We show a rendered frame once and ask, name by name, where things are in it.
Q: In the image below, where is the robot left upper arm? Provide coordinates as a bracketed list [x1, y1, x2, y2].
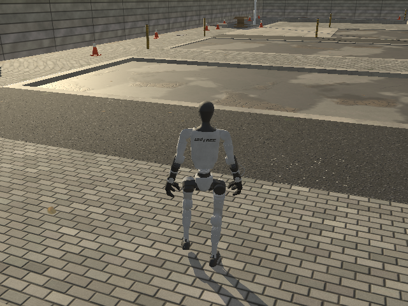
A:
[174, 128, 192, 164]

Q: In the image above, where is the robot right forearm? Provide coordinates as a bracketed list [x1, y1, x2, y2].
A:
[229, 155, 242, 182]

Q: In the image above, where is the robot left hand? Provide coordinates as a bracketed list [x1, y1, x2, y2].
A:
[165, 181, 180, 198]

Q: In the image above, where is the robot left forearm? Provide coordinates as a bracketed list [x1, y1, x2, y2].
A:
[167, 154, 180, 184]

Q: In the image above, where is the robot right upper arm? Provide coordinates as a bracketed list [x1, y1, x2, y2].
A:
[219, 129, 235, 165]

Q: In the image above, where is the robot right hand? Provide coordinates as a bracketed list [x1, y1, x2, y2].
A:
[228, 180, 243, 196]

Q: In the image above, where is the right robot foot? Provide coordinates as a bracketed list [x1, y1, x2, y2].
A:
[209, 250, 220, 267]

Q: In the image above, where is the robot left thigh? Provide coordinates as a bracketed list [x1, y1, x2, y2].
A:
[182, 177, 196, 210]

